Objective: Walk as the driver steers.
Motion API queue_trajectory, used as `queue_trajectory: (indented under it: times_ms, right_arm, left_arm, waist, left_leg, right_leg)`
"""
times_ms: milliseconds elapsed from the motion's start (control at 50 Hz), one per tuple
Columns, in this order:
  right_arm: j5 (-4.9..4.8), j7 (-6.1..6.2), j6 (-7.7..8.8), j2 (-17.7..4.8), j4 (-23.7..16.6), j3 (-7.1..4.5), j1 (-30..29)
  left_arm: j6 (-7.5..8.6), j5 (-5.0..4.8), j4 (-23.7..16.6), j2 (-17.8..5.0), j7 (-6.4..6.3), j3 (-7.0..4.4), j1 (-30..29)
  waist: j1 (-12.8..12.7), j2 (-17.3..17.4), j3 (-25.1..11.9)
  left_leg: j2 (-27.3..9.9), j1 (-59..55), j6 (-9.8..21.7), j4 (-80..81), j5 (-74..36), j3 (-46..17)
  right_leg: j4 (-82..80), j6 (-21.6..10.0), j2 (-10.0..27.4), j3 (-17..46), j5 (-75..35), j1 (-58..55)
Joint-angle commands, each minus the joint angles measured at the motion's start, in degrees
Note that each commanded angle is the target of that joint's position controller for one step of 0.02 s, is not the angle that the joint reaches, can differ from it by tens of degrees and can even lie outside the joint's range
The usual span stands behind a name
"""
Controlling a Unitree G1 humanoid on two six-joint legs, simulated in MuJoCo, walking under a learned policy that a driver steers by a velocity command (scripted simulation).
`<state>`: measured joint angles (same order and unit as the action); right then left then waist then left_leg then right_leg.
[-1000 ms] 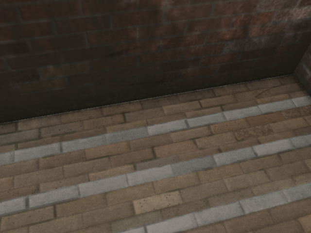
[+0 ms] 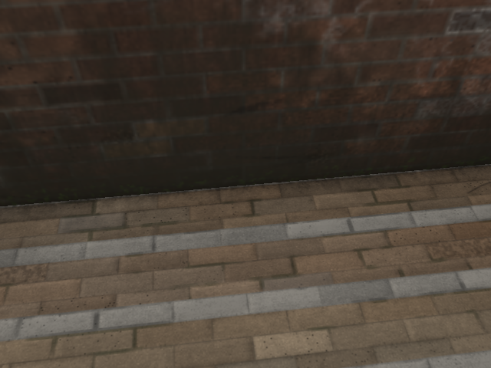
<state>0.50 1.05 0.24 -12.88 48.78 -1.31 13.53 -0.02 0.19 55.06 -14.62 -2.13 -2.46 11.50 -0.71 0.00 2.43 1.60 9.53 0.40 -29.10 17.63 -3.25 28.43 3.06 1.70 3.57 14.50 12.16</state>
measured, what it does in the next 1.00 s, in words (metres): walks ahead: left foot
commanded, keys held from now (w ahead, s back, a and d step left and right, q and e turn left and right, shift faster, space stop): no key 0.08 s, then w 0.56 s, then no key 0.36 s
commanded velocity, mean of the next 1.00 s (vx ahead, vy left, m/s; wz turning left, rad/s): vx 0.25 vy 0.00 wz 0.00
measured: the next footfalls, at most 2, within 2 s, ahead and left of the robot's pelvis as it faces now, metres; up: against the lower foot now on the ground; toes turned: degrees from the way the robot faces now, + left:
left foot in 0.76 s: +0.43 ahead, +0.09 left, +0.00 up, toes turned +1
right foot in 1.14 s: +0.43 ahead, -0.15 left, +0.00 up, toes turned +0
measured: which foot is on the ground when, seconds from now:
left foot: down 0.00-0.30, up 0.32-0.74, down 0.76-1.00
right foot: down 0.00-0.78, up 0.80-1.00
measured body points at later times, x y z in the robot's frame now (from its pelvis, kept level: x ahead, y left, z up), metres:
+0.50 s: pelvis +0.09 -0.05 +0.01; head +0.10 -0.07 +0.46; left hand +0.05 +0.21 -0.12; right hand +0.21 -0.31 -0.12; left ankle +0.11 +0.11 -0.66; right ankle +0.02 -0.13 -0.74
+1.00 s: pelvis +0.31 +0.00 +0.00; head +0.35 +0.01 +0.45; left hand +0.38 +0.27 -0.14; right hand +0.42 -0.25 -0.13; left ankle +0.39 +0.09 -0.74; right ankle +0.32 -0.15 -0.69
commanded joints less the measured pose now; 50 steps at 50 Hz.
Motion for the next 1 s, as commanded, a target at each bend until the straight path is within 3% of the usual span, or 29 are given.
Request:
queue_trajectory:
  times_ms: [20,80,120,140,180,200,240,280,300,320,340,360,380,420,460,500,560,640,680,720,760,780,800,820,840,860,880,940,1000]
  right_arm:
    - [-0.09,0.24,0.65,-6.4,-1.5,-1.42,0.9]
    - [-0.14,0.34,0.63,-6.3,-0.2,-1.32,1.3]
    - [-0.54,0.67,0.25,-7.2,1.1,-1.64,2.7]
    - [-0.87,0.83,0.06,-8.8,1.2,-2.14,3.1]
    - [-1.4,0.9,0.5,-11.7,1.5,-2.93,5.6]
    - [-1.72,0.96,1.04,-12.5,1.7,-3.27,5.9]
    - [-1.85,0.88,1.94,-11.5,1.1,-3.09,3.5]
    - [-2.63,0.6,1.81,-10.8,-0.4,-2.87,-1.6]
    - [-2.2,0.51,1.94,-9.1,-1.1,-2.41,-2.8]
    - [-1.51,0.3,2.42,-4.9,-2.3,-1.18,-3.9]
    - [-2.18,0.77,3.37,-5.0,-4.8,-1.44,-4.3]
    - [-3.29,0.63,4.16,-7.9,-4.1,-2.14,-2.9]
    - [-3.63,0.0,4.83,-8.1,-3.1,-2.22,-1.6]
    - [-2.4,-0.51,5.54,-8.4,-2.5,-2.74,-2.8]
    - [-1.66,-1.38,5.49,-7.4,-2.7,-2.88,-4.3]
    - [-1.56,-1.85,5.08,-5.6,-3.5,-2.5,-6.7]
    - [-1.71,-2.11,4.95,-3.6,-6.3,-1.48,-14.0]
    - [-2.26,-2.95,5.1,-4.1,-8.5,-1.01,-20.2]
    - [-2.02,-3.49,5.5,-4.9,-9.3,-1.15,-21.0]
    - [-1.5,-3.66,5.89,-7.5,-8.1,-2.26,-15.9]
    - [-1.03,-2.95,5.85,-11.1,-3.0,-4.1,-0.5]
    - [0.54,-2.21,5.51,-14.8,-1.1,-4.65,7.5]
    - [1.05,-2.72,5.0,-16.4,-0.3,-4.22,7.8]
    - [0.05,-2.94,4.42,-12.0,-0.7,-3.53,6.4]
    - [-0.81,-2.78,4.33,-9.9,-1.6,-2.74,-0.9]
    - [-0.88,-2.7,4.43,-7.9,-2.0,-2.03,-5.7]
    - [-0.54,-2.77,4.74,-6.4,-2.0,-1.43,-8.1]
    - [1.38,-3.11,5.3,-5.5,0.1,-0.94,-10.2]
    - [1.02,-1.85,4.88,-8.3,1.4,-1.43,-10.5]
  left_arm:
    - [0.46,-0.08,-0.8,-6.3,-0.38,-1.2,0.0]
    - [0.35,-0.13,0.7,-6.2,-0.51,-1.12,0.3]
    - [0.17,-0.48,2.0,-5.3,-0.61,-0.94,1.2]
    - [0.32,-0.76,1.8,-5.1,-0.6,-0.93,0.6]
    - [1.81,-1.13,0.1,-4.1,-0.05,-0.65,-2.2]
    - [2.9,-1.48,-0.7,-3.8,0.46,-0.51,-3.2]
    - [4.68,-2.21,-0.6,-3.8,1.61,-0.6,-2.2]
    - [5.73,-2.15,3.2,-3.7,2.41,-1.03,6.0]
    - [5.71,-1.48,5.7,-4.6,2.56,-1.64,10.9]
    - [5.78,-1.15,7.1,-8.5,2.39,-2.63,17.6]
    - [6.28,-0.69,7.5,-14.4,3.28,-3.59,22.0]
    - [6.96,-0.2,6.0,-10.4,3.41,-2.18,16.7]
    - [7.27,-0.58,4.4,-7.4,3.29,-1.4,12.7]
    - [7.11,-0.85,3.1,-6.5,3.4,-0.83,9.8]
    - [6.36,-0.39,3.8,-4.0,3.13,0.1,12.5]
    - [5.77,-0.27,4.2,-5.0,2.44,0.16,14.6]
    - [5.14,-0.04,3.6,-6.9,1.5,0.11,14.5]
    - [5.08,-0.72,4.3,-7.8,1.11,-0.17,17.3]
    - [4.59,-0.87,4.5,-7.8,0.9,-0.33,16.9]
    - [3.96,-0.41,4.0,-9.1,0.72,-0.85,15.2]
    - [3.21,-0.04,2.8,-8.9,0.79,-0.74,13.1]
    - [3.33,1.18,1.1,-6.6,0.83,0.09,14.3]
    - [3.84,0.79,3.3,1.7,1.59,2.3,26.3]
    - [4.44,-0.76,5.0,-4.9,1.9,0.61,24.5]
    - [4.57,-2.09,2.4,-6.8,1.82,-0.11,17.0]
    - [4.34,-1.73,1.4,-6.3,1.16,-0.11,12.9]
    - [3.64,-1.09,1.2,-6.1,0.5,-0.56,11.5]
    - [1.55,-0.37,1.1,-1.9,-0.2,-0.09,13.9]
    - [0.29,0.5,-0.8,-2.1,-0.98,0.29,10.0]
  waist:
    - [0.2,0.6,-1.2]
    - [0.2,0.6,-1.0]
    - [0.5,2.3,-1.2]
    - [1.1,4.5,0.7]
    - [2.5,10.7,5.0]
    - [2.7,12.0,7.3]
    - [1.0,11.3,8.5]
    - [-3.8,8.3,5.4]
    - [-5.3,4.8,3.1]
    - [-7.1,-7.5,0.1]
    - [-7.4,-18.6,-0.7]
    - [-4.5,-10.9,2.4]
    - [-2.8,-7.6,5.1]
    - [-1.9,-5.3,5.1]
    - [-2.4,-6.3,3.0]
    - [-2.8,-5.5,2.5]
    - [-3.9,-4.4,4.2]
    - [-4.8,-5.3,6.7]
    - [-3.3,-5.2,6.8]
    - [0.4,-7.0,1.5]
    - [8.1,-6.5,-8.4]
    - [9.3,1.4,-16.6]
    - [3.2,16.9,-28.4]
    - [5.2,8.9,-28.0]
    - [3.7,7.0,-16.4]
    - [2.1,1.8,-10.9]
    - [0.6,0.9,-7.8]
    - [-3.2,4.4,-6.8]
    - [-2.6,5.4,-8.0]
  left_leg:
    - [-2.9,3.1,0.9,6.4,-10.3,-2.6]
    - [-2.7,3.1,0.8,6.5,-10.4,-2.2]
    - [-2.2,3.1,2.0,8.3,6.3,-2.7]
    - [-3.6,4.4,3.9,10.4,17.9,-5.6]
    - [-12.3,4.8,9.2,17.7,32.0,-18.1]
    - [-16.2,6.6,11.8,20.2,32.2,-23.8]
    - [-17.6,5.6,12.4,19.8,25.2,-23.8]
    - [-12.2,11.4,8.6,14.8,16.7,-14.6]
    - [-8.1,14.9,6.4,7.8,10.4,-9.2]
    - [-1.6,21.5,2.3,-10.1,6.0,-0.1]
    - [2.9,31.2,0.9,-24.3,14.8,1.1]
    - [-0.8,35.1,1.8,-33.4,14.3,-3.6]
    - [-3.3,37.1,2.9,-35.6,8.0,-4.1]
    - [-6.7,37.8,3.4,-32.9,-1.2,-1.7]
    - [-7.5,34.7,2.4,-29.6,-6.3,0.9]
    - [-7.2,34.8,0.6,-25.6,-9.1,2.9]
    - [-6.0,31.3,-0.9,-13.7,-14.9,4.8]
    - [-4.2,26.1,-0.2,-4.2,-20.3,5.7]
    - [-3.3,23.8,1.4,-0.8,-20.4,5.1]
    - [-0.9,15.8,3.3,-0.5,-19.5,5.4]
    - [0.0,-4.0,6.2,1.7,-27.0,5.9]
    - [-11.4,-22.1,9.5,-3.1,-45.1,-5.6]
    - [-27.5,-37.5,21.7,-1.0,-55.5,-27.7]
    - [-24.6,-29.6,20.7,4.2,-46.4,-28.9]
    - [-21.7,-19.7,18.0,6.5,-41.8,-19.4]
    - [-18.8,-10.6,15.7,9.1,-40.0,-14.1]
    - [-17.0,-3.4,14.7,11.0,-40.5,-10.2]
    - [-13.5,9.1,14.3,14.4,-40.5,-3.2]
    - [-13.3,10.9,14.4,15.6,-31.1,-2.5]
  right_leg:
    - [-2.9,-0.8,0.3,0.0,-9.4,-2.6]
    - [-3.1,-0.9,0.2,-0.1,-9.4,-2.5]
    - [-0.6,-1.4,-2.6,-3.2,3.6,-0.9]
    - [2.6,-1.9,-4.2,-5.0,11.2,2.5]
    - [11.4,-2.9,-4.2,-6.4,13.2,11.0]
    - [15.0,-4.0,-2.1,-4.5,11.6,12.5]
    - [13.0,-6.4,0.3,-3.1,13.6,13.5]
    - [-1.0,-7.5,-1.5,-5.7,4.0,-3.1]
    - [-3.0,-6.7,-1.9,-3.7,0.0,-11.2]
    - [-11.2,-9.8,8.2,12.7,8.7,-18.2]
    - [-19.5,-17.5,19.2,36.1,15.7,-21.6]
    - [-19.9,-18.9,20.8,37.1,18.5,-18.7]
    - [-19.8,-17.1,18.3,30.3,17.4,-17.3]
    - [-20.5,-13.6,14.5,20.1,6.9,-17.6]
    - [-20.6,-12.1,11.0,11.9,-6.3,-17.4]
    - [-20.6,-12.8,10.0,7.7,-15.8,-17.4]
    - [-22.4,-12.8,8.7,3.7,-17.9,-12.5]
    - [-24.1,-13.3,10.1,1.9,-16.9,-10.9]
    - [-20.8,-12.0,10.7,0.5,-26.4,-13.2]
    - [-13.2,-9.9,11.0,-0.2,-43.7,-16.2]
    - [4.8,-6.5,6.9,-2.3,-51.1,-12.5]
    - [21.5,-4.5,3.0,-3.1,-29.2,0.7]
    - [43.5,-1.7,-7.4,-0.1,24.5,15.5]
    - [49.1,-1.9,-5.7,7.2,23.9,15.5]
    - [48.6,-2.1,-2.5,3.6,20.6,19.6]
    - [45.3,-1.7,0.4,1.4,16.1,18.7]
    - [42.0,-1.2,2.0,1.1,13.3,16.1]
    - [30.9,-0.6,3.5,0.3,9.7,5.1]
    - [17.2,0.1,3.5,-0.6,6.6,1.7]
